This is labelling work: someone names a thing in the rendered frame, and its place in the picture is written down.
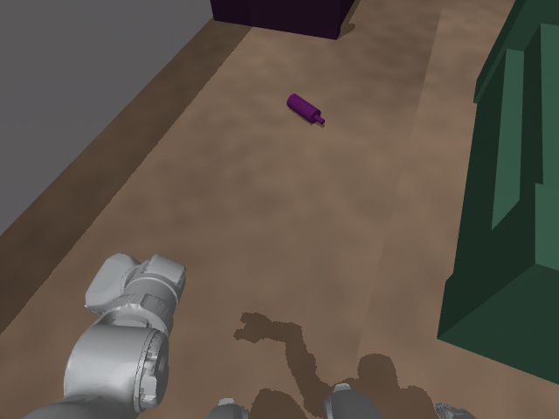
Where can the left robot arm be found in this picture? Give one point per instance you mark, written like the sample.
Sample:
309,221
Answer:
118,368

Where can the sofa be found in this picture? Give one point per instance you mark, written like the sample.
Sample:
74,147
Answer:
502,300

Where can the left robot hand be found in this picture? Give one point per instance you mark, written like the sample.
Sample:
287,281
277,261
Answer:
106,284

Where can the armchair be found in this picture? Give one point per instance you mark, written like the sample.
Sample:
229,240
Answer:
317,18

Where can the right robot hand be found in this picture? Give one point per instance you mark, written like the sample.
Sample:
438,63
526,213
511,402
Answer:
446,411

